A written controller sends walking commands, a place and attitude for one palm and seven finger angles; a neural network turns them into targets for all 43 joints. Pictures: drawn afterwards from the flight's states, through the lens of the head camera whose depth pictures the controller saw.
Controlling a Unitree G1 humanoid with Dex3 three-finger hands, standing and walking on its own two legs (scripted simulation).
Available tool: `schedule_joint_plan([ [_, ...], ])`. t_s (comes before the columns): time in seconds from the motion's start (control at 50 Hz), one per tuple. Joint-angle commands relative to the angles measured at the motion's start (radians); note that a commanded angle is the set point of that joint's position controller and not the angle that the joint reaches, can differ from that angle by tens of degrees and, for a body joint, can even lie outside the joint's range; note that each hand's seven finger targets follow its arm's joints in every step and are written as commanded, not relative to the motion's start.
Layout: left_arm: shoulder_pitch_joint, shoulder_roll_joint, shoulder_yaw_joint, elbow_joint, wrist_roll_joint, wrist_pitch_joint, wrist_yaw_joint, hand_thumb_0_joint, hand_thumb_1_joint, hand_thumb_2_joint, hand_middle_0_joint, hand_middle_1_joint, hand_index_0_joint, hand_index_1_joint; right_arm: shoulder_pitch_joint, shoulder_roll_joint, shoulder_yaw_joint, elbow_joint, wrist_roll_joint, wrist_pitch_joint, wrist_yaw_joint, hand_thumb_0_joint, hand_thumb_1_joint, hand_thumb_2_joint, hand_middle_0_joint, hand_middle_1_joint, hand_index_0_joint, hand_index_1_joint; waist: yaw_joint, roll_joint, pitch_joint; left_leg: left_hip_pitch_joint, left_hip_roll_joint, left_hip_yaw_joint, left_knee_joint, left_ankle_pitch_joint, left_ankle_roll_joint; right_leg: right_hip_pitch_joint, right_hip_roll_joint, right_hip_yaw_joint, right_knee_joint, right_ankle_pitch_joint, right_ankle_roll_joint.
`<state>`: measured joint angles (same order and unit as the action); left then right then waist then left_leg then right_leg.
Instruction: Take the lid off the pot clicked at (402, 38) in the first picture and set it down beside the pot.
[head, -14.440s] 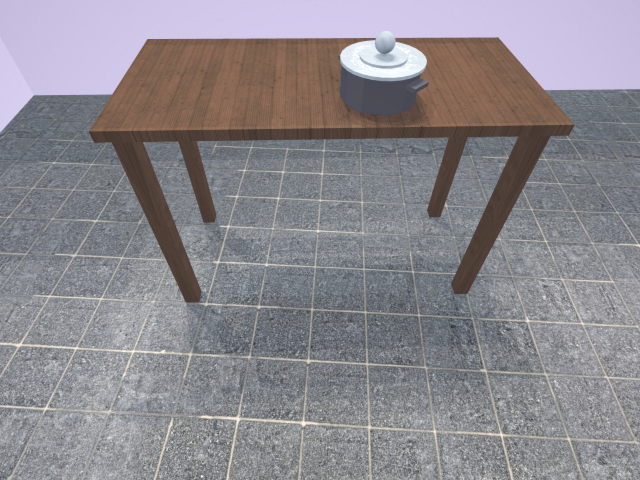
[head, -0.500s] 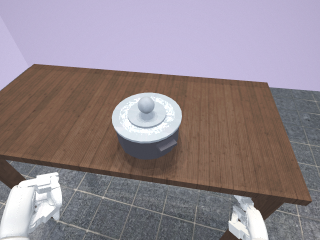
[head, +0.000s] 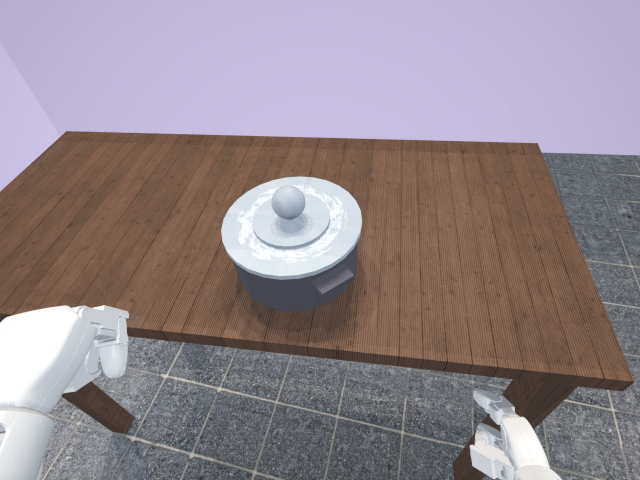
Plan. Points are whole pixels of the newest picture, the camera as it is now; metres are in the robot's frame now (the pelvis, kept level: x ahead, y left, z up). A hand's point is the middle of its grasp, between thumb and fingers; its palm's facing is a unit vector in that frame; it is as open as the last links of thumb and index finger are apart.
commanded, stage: reach forward and open the fingers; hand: left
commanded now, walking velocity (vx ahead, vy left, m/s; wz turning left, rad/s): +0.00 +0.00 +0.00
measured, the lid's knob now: (288, 202) +0.44 +0.11 +0.12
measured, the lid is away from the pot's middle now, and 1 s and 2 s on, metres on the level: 0.00 0.00 0.00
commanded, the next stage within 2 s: move the open hand above the knob in 0.90 s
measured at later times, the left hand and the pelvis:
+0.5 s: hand (85, 321) +0.21 +0.26 +0.16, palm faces -0.16 +0.02 -0.99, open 6.6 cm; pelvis -0.02 -0.01 +0.01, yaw +3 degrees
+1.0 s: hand (97, 259) +0.26 +0.26 +0.20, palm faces -0.09 +0.03 -1.00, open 10.2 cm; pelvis -0.04 +0.00 +0.01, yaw +2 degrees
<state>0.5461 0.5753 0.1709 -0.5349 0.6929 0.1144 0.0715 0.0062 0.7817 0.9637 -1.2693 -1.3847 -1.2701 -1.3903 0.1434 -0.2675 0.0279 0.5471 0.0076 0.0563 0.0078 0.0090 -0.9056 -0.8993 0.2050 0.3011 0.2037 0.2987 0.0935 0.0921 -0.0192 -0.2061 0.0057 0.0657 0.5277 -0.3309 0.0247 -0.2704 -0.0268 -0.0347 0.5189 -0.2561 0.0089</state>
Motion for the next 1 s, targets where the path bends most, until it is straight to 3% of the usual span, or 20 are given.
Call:
schedule_joint_plan([
  [0.0,-0.132,0.255,0.123,-0.114,0.091,0.016,-0.085,0.000,0.535,1.131,-1.189,-1.110,-1.189,-1.110,-0.182,-0.110,-0.042,-0.184,0.025,-0.012,-0.013,0.000,-0.900,-0.900,0.200,0.300,0.200,0.300,-0.005,-0.006,-0.159,-0.015,0.017,-0.073,-0.111,0.344,0.006,0.132,0.011,0.012,-0.076,0.182,-0.032],
  [0.04,-0.114,0.283,0.139,-0.115,0.054,0.005,-0.155,0.000,0.468,1.173,-1.168,-1.039,-1.168,-1.039,-0.207,-0.107,-0.040,-0.195,0.040,-0.029,-0.011,0.000,-0.900,-0.900,0.200,0.300,0.200,0.300,-0.005,-0.017,-0.175,0.004,0.013,-0.079,-0.101,0.402,0.011,0.153,0.015,0.019,-0.083,0.255,-0.025],
  [0.08,-0.206,0.335,0.148,-0.072,0.035,-0.020,-0.217,0.000,0.403,1.215,-1.145,-0.968,-1.145,-0.968,-0.164,-0.117,-0.045,-0.161,0.032,-0.030,-0.020,0.000,-0.900,-0.900,0.200,0.300,0.200,0.300,-0.026,-0.049,-0.155,0.001,0.003,-0.077,-0.110,0.412,0.015,0.146,0.006,-0.003,-0.102,0.277,-0.012],
  [0.14,-0.268,0.410,0.202,-0.023,0.015,-0.046,-0.298,0.000,0.308,1.278,-1.109,-0.861,-1.109,-0.861,-0.178,-0.118,-0.043,-0.161,0.037,-0.044,-0.023,0.000,-0.900,-0.900,0.200,0.300,0.200,0.300,-0.023,-0.074,-0.130,0.012,-0.004,-0.079,-0.107,0.422,0.022,0.147,0.012,0.002,-0.121,0.310,-0.007],
  [0.2,-0.350,0.410,0.193,0.010,-0.015,-0.096,-0.354,0.000,0.216,1.310,-1.070,-0.755,-1.070,-0.755,-0.134,-0.118,-0.047,-0.152,0.031,-0.048,-0.033,0.000,-0.900,-0.900,0.200,0.300,0.200,0.300,-0.027,-0.067,-0.145,0.030,-0.015,-0.072,-0.121,0.405,0.025,0.150,0.002,-0.020,-0.143,0.291,0.005],
  [0.28,-0.452,0.412,0.193,0.032,-0.038,-0.141,-0.370,0.000,0.100,1.336,-1.016,-0.613,-1.016,-0.613,-0.129,-0.120,-0.050,-0.150,0.034,-0.060,-0.033,0.000,-0.900,-0.900,0.200,0.300,0.200,0.300,-0.030,-0.038,-0.158,0.055,-0.020,-0.066,-0.131,0.366,0.022,0.139,0.003,-0.027,-0.163,0.242,0.005],
  [0.38,-0.586,0.439,0.189,0.043,-0.019,-0.143,-0.362,0.000,-0.043,1.370,-0.950,-0.436,-0.950,-0.436,-0.144,-0.120,-0.048,-0.152,0.036,-0.069,-0.030,0.000,-0.900,-0.900,0.200,0.300,0.200,0.300,-0.022,-0.014,-0.190,0.057,-0.024,-0.067,-0.148,0.345,0.018,0.162,0.001,-0.023,-0.161,0.211,-0.002],
  [0.44,-0.581,0.459,0.211,0.107,-0.007,-0.109,-0.362,0.000,-0.131,1.400,-0.912,-0.329,-0.912,-0.329,-0.163,-0.125,-0.044,-0.163,0.045,-0.070,-0.019,0.000,-0.900,-0.900,0.200,0.300,0.200,0.300,-0.013,-0.024,-0.165,0.041,-0.021,-0.074,-0.149,0.324,0.014,0.154,0.015,-0.013,-0.155,0.183,-0.015],
  [0.46,-0.663,0.448,0.178,0.082,-0.009,-0.114,-0.372,0.000,-0.161,1.412,-0.900,-0.294,-0.900,-0.294,-0.166,-0.123,-0.041,-0.160,0.042,-0.066,-0.021,0.000,-0.900,-0.900,0.200,0.300,0.200,0.300,-0.017,-0.016,-0.186,0.030,-0.027,-0.065,-0.163,0.315,0.014,0.171,0.001,-0.020,-0.155,0.172,-0.010],
  [0.54,-0.672,0.441,0.164,0.125,-0.007,-0.080,-0.387,0.000,-0.284,1.466,-0.851,-0.152,-0.851,-0.152,-0.179,-0.125,-0.040,-0.180,0.051,-0.071,-0.012,0.000,-0.900,-0.900,0.200,0.300,0.200,0.300,-0.014,-0.025,-0.162,0.029,-0.023,-0.070,-0.155,0.295,0.013,0.143,0.015,-0.013,-0.144,0.152,-0.017],
  [0.58,-0.767,0.436,0.131,0.101,-0.008,-0.083,-0.401,0.000,-0.347,1.497,-0.828,-0.081,-0.828,-0.081,-0.175,-0.123,-0.040,-0.174,0.049,-0.067,-0.015,0.000,-0.900,-0.900,0.200,0.300,0.200,0.300,-0.017,-0.016,-0.172,0.018,-0.023,-0.067,-0.176,0.270,0.013,0.149,0.005,-0.023,-0.148,0.123,-0.011],
  [0.64,-0.781,0.477,0.165,0.173,0.008,-0.054,-0.408,0.000,-0.348,1.501,-0.829,-0.081,-0.829,-0.081,-0.178,-0.130,-0.038,-0.182,0.055,-0.070,-0.013,0.000,-0.900,-0.900,0.200,0.300,0.200,0.300,-0.013,-0.042,-0.158,0.013,-0.020,-0.074,-0.164,0.244,0.014,0.129,0.019,-0.012,-0.140,0.094,-0.020],
  [0.7,-0.913,0.439,0.092,0.171,0.010,-0.052,-0.428,0.000,-0.350,1.507,-0.830,-0.081,-0.830,-0.081,-0.180,-0.126,-0.032,-0.176,0.054,-0.064,-0.021,0.000,-0.900,-0.900,0.200,0.300,0.200,0.300,-0.025,-0.019,-0.162,0.005,-0.023,-0.073,-0.189,0.206,0.013,0.119,0.007,-0.025,-0.145,0.050,-0.013],
  [0.74,-0.890,0.462,0.124,0.180,0.011,-0.039,-0.429,0.000,-0.351,1.510,-0.830,-0.081,-0.830,-0.081,-0.183,-0.125,-0.034,-0.191,0.061,-0.073,-0.014,0.000,-0.900,-0.900,0.200,0.300,0.200,0.300,-0.021,-0.029,-0.184,0.026,-0.023,-0.078,-0.160,0.226,0.015,0.118,0.020,-0.014,-0.127,0.074,-0.022],
  [0.78,-0.979,0.440,0.075,0.200,0.016,-0.033,-0.444,0.000,-0.353,1.515,-0.831,-0.081,-0.831,-0.081,-0.183,-0.124,-0.029,-0.179,0.058,-0.061,-0.018,0.000,-0.900,-0.900,0.200,0.300,0.200,0.300,-0.029,-0.020,-0.164,0.000,-0.024,-0.074,-0.186,0.190,0.012,0.111,0.008,-0.021,-0.138,0.037,-0.017],
  [0.82,-1.014,0.457,0.081,0.229,0.026,-0.021,-0.450,0.000,-0.355,1.521,-0.832,-0.081,-0.832,-0.081,-0.176,-0.128,-0.030,-0.175,0.056,-0.062,-0.021,0.000,-0.900,-0.900,0.200,0.300,0.200,0.300,-0.025,-0.028,-0.160,-0.007,-0.025,-0.077,-0.186,0.192,0.014,0.108,0.009,-0.023,-0.136,0.041,-0.019],
  [0.86,-1.046,0.470,0.089,0.207,0.027,-0.020,-0.461,0.000,-0.357,1.526,-0.833,-0.081,-0.833,-0.081,-0.184,-0.125,-0.026,-0.183,0.055,-0.063,-0.017,0.000,-0.900,-0.900,0.200,0.300,0.200,0.300,-0.023,-0.023,-0.230,0.009,-0.030,-0.071,-0.174,0.216,0.016,0.141,0.007,-0.014,-0.124,0.066,-0.023],
  [0.9,-1.079,0.445,0.058,0.245,0.030,-0.009,-0.469,0.000,-0.358,1.531,-0.834,-0.081,-0.834,-0.081,-0.180,-0.124,-0.027,-0.177,0.058,-0.063,-0.019,0.000,-0.900,-0.900,0.200,0.300,0.200,0.300,-0.029,-0.024,-0.183,0.001,-0.028,-0.076,-0.178,0.203,0.014,0.108,0.007,-0.023,-0.128,0.056,-0.021],
  [0.94,-1.082,0.475,0.088,0.234,0.035,-0.003,-0.473,0.000,-0.360,1.536,-0.835,-0.081,-0.835,-0.081,-0.189,-0.124,-0.026,-0.189,0.065,-0.070,-0.011,0.000,-0.900,-0.900,0.200,0.300,0.200,0.300,-0.027,-0.035,-0.215,0.022,-0.029,-0.077,-0.148,0.232,0.016,0.114,0.018,-0.010,-0.111,0.090,-0.028],
  [0.98,-1.149,0.458,0.055,0.227,0.035,-0.004,-0.485,0.000,-0.362,1.542,-0.836,-0.081,-0.836,-0.081,-0.178,-0.123,-0.026,-0.181,0.061,-0.061,-0.014,0.000,-0.900,-0.900,0.200,0.300,0.200,0.300,-0.030,-0.015,-0.221,0.013,-0.031,-0.077,-0.170,0.226,0.015,0.123,0.006,-0.022,-0.119,0.083,-0.024],
])
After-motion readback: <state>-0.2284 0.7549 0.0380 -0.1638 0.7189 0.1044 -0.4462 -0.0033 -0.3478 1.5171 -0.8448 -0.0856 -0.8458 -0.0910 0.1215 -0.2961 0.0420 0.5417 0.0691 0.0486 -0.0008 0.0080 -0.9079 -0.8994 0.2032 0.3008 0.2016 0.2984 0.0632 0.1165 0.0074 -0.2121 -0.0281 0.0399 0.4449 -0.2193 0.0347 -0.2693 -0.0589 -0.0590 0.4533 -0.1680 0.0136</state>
